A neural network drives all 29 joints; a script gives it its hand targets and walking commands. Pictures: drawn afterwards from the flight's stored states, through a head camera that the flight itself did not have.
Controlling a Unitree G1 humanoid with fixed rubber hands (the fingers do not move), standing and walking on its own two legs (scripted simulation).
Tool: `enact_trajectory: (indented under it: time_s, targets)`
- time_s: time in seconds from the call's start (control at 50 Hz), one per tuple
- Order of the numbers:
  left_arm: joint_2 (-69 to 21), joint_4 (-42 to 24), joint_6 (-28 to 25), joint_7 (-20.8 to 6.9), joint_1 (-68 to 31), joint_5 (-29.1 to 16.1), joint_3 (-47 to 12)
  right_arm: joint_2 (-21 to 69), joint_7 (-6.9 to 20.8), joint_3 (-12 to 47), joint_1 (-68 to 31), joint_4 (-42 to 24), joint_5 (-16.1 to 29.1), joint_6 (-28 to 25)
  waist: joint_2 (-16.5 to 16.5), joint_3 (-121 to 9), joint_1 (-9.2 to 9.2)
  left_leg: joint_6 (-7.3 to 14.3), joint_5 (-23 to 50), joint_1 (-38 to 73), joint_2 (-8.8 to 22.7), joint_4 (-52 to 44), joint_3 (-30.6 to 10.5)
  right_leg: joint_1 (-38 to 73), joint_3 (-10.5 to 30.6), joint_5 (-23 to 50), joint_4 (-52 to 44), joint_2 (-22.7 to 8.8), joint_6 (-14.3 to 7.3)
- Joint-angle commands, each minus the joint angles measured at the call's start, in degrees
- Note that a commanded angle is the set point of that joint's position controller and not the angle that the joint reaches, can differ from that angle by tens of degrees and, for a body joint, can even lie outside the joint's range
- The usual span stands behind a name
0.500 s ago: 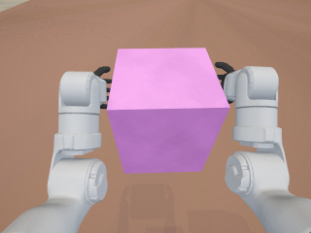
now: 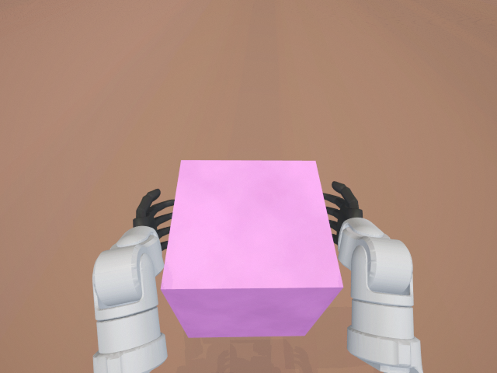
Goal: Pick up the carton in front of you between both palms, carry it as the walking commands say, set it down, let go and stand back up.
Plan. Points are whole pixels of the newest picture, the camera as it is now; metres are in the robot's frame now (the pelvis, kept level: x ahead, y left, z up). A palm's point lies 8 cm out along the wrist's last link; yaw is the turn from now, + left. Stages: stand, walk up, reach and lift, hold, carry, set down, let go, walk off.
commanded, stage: carry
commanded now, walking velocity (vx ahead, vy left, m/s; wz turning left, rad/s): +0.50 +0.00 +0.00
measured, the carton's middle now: (247, 255) +0.30 +0.01 -0.01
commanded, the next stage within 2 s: none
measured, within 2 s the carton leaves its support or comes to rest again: neither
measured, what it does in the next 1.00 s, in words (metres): walks ahead: right foot, then left foot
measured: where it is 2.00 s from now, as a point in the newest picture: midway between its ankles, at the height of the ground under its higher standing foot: (247, 308)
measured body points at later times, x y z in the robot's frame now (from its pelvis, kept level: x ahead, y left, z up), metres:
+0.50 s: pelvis +0.31 -0.04 +0.01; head +0.29 -0.05 +0.45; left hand +0.57 +0.14 +0.08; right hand +0.60 -0.16 +0.07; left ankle +0.31 +0.09 -0.69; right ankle +0.33 -0.12 -0.74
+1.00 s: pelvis +0.46 +0.00 +0.00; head +0.46 -0.01 +0.45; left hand +0.74 +0.14 +0.08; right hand +0.74 -0.16 +0.08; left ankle +0.49 +0.10 -0.74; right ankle +0.33 -0.12 -0.73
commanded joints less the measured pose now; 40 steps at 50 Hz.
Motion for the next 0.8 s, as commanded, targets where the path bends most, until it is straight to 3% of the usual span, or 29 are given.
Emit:
enact_trajectory:
  time_s: [0.0, 0.06, 0.12, 0.2, 0.24, 0.26, 0.28, 0.3, 0.32, 0.34, 0.38, 0.4, 0.42, 0.48, 0.54, 0.6, 0.62, 0.64, 0.66, 0.68, 0.7, 0.74, 0.78]
  targets:
    - [-56.2, -11.5, -1.4, -13.6, -28.7, -21.7, -46.2, 56.2, 12.8, 45.1, -25.4, -13.4, 22.7, 0.8, 5.9, -29.2, -0.71, 6.5, 21.3, 41.0, 17.5, -6.1, -21.7, -21.0, 3.4, 2.1, -3.4, -4.9, 0.1]
    - [-54.6, -14.3, -0.8, -13.1, -21.1, -21.7, -47.7, 53.5, 14.0, 44.6, -16.7, -14.6, 23.8, 1.8, 9.7, -26.1, -0.08, 6.2, 15.3, 31.7, 15.0, -10.3, -13.9, -12.5, -1.7, 4.7, -15.8, -3.5, 1.3]
    - [-51.5, -13.2, 0.5, -13.3, -16.7, -21.1, -48.0, 49.5, 15.2, 44.5, -13.2, -13.3, 24.2, 3.6, 12.2, -20.7, -0.05, 3.9, 16.8, 26.6, 11.8, -11.1, -7.3, -7.9, -6.2, 15.2, -28.2, -1.9, 1.0]
    - [-47.8, -9.7, 2.7, -14.3, -16.1, -21.4, -47.1, 45.6, 15.8, 43.5, -11.9, -9.2, 22.7, 5.5, 11.5, -14.2, -0.22, 1.6, 9.6, 20.8, 11.1, -10.0, -4.3, -2.0, -9.6, 22.1, -34.4, -1.6, -0.1]
    - [-46.6, -7.2, 3.4, -14.7, -16.0, -21.3, -45.7, 44.4, 15.7, 43.4, -13.3, -7.6, 22.5, 6.2, 9.2, -12.7, 0.82, 0.2, 4.2, 14.8, 9.3, -3.0, -1.6, 6.5, -12.2, 18.3, -35.5, -0.3, -0.6]
    - [-46.0, -6.0, 3.7, -14.8, -16.3, -21.2, -45.0, 43.9, 15.6, 43.3, -13.6, -6.7, 22.4, 6.5, 6.7, -13.7, 1.25, -1.0, 4.6, 9.4, 7.5, 5.1, 0.5, 14.7, -11.7, 14.7, -34.7, -0.4, -1.2]
    - [-45.2, -4.3, 3.9, -14.8, -15.7, -20.6, -44.0, 42.8, 15.5, 43.3, -15.1, -6.6, 22.3, 6.9, -2.1, -14.5, 2.48, -3.2, 0.0, 0.8, 4.2, 18.6, 2.1, 21.5, 2.7, 7.7, -40.3, -9.2, -2.8]
    - [-45.1, -2.1, 3.6, -14.9, -16.9, -20.0, -43.3, 43.6, 15.4, 44.1, -18.5, -7.6, 23.0, 7.6, -17.8, -17.9, 2.81, -5.4, -13.9, -13.4, -2.2, 34.6, 0.4, 31.0, 27.1, 2.9, -47.5, -21.2, -10.6]
    - [-47.1, -2.2, 3.4, -14.9, -17.0, -21.0, -43.5, 44.9, 15.6, 44.5, -20.1, -6.7, 23.6, 7.7, -16.5, -16.9, 2.49, -3.8, -22.3, -19.5, -1.2, 43.6, -6.1, 30.9, 33.3, 9.2, -49.7, -24.5, -13.7]
    - [-49.1, -3.6, 3.1, -15.1, -18.7, -21.9, -44.1, 47.2, 15.9, 44.7, -20.5, -6.0, 24.4, 7.1, -11.1, -16.8, 2.16, -2.4, -22.0, -19.8, 1.5, 47.1, -9.1, 27.8, 27.8, 19.0, -48.2, -23.8, -13.7]
    - [-52.8, -6.0, 2.0, -15.5, -21.3, -23.2, -45.9, 50.8, 16.0, 45.1, -20.1, -6.1, 24.9, 5.6, -2.7, -18.4, 1.66, -1.6, -16.8, -16.5, 4.8, 43.2, -10.7, 22.3, 16.0, 30.3, -46.4, -20.8, -10.8]
    - [-53.9, -7.0, 1.4, -15.7, -22.1, -23.9, -46.4, 51.7, 15.8, 45.4, -19.8, -6.6, 24.6, 4.9, -2.5, -19.2, 1.39, -2.0, -14.5, -13.5, 5.1, 37.0, -10.1, 20.5, 10.5, 31.3, -47.1, -19.4, -8.4]
    - [-54.5, -7.7, 0.9, -15.9, -22.5, -24.4, -47.0, 52.1, 15.5, 45.7, -19.4, -7.1, 24.2, 4.3, -3.8, -19.8, 1.31, -2.5, -13.2, -10.8, 4.0, 32.1, -8.3, 19.2, 6.6, 33.1, -47.6, -18.0, -7.6]
    - [-53.5, -8.7, 0.2, -16.1, -20.2, -25.0, -47.6, 52.7, 14.5, 45.8, -15.3, -7.2, 22.7, 3.0, -6.2, -20.3, 1.27, -3.5, -10.2, -5.2, 1.9, 18.1, -5.3, 18.0, -0.7, 36.4, -47.0, -15.6, -7.2]
    - [-51.6, -10.0, 0.2, -16.2, -17.6, -24.7, -47.4, 51.0, 14.0, 45.7, -13.8, -9.3, 22.0, 2.9, -7.8, -20.4, 1.95, -3.6, -1.5, -1.6, 0.5, 9.7, -2.6, 18.9, -4.1, 40.3, -44.1, -14.5, -5.9]
    - [-49.8, -9.6, 1.0, -16.0, -16.7, -23.7, -47.0, 49.4, 14.4, 45.2, -12.5, -9.3, 22.0, 3.8, -5.2, -18.6, 1.3, -3.9, 11.8, 6.4, 0.1, -0.9, 0.3, 15.4, -7.5, 36.7, -38.5, -11.7, -2.7]
    - [-49.2, -8.9, 1.3, -15.9, -16.4, -23.0, -46.7, 48.5, 14.6, 44.9, -12.5, -9.0, 22.1, 4.2, -3.7, -17.4, 1.14, -3.9, 15.9, 10.1, 1.6, -3.7, -0.4, 13.1, -7.8, 34.3, -36.2, -10.6, -1.2]
    - [-48.3, -7.7, 1.5, -15.8, -15.7, -22.1, -46.3, 47.3, 14.8, 44.4, -12.7, -8.5, 22.2, 4.7, -2.2, -17.9, 1.23, -3.5, 24.1, 15.8, 6.0, -2.8, -3.9, 9.5, -7.8, 28.6, -33.5, -9.8, 0.5]
    - [-47.8, -7.2, 1.9, -15.7, -15.9, -21.7, -46.2, 46.0, 15.1, 43.9, -12.9, -7.5, 21.8, 5.2, 3.1, -19.7, 1.47, -1.0, 42.9, 21.4, 12.7, 0.7, -10.1, 6.0, -6.8, 17.4, -29.6, -7.8, 2.2]
    - [-47.9, -8.0, 2.7, -15.5, -17.0, -22.2, -46.9, 46.2, 15.3, 43.3, -12.6, -5.2, 21.4, 5.0, 8.7, -22.6, 1.35, 3.9, 44.7, 25.7, 15.5, 2.8, -13.5, 4.0, -4.2, 9.9, -30.6, -6.7, 3.0]
    - [-47.8, -8.1, 3.0, -15.5, -18.0, -22.5, -47.0, 47.4, 15.5, 42.7, -11.0, -3.6, 21.4, 4.7, 11.1, -22.0, 1.23, 4.6, 40.1, 23.6, 15.5, 0.5, -15.2, 4.4, -3.8, 5.5, -31.2, -6.2, 3.2]
    - [-49.9, -7.3, 2.7, -15.8, -20.6, -23.2, -47.6, 49.9, 15.6, 42.5, -12.7, -3.6, 21.9, 4.2, 9.1, -21.6, 1.54, 3.2, 40.5, 21.7, 12.6, 1.0, -12.0, 7.7, -3.1, 8.3, -36.6, -6.0, 3.1]
    - [-51.1, -7.8, 2.0, -15.9, -21.3, -23.9, -47.8, 51.2, 15.5, 43.0, -13.9, -4.1, 22.5, 3.6, 7.7, -22.9, 1.31, 1.2, 43.6, 21.6, 10.2, 4.3, -8.8, 11.1, -3.5, 18.3, -38.5, -6.3, 3.2]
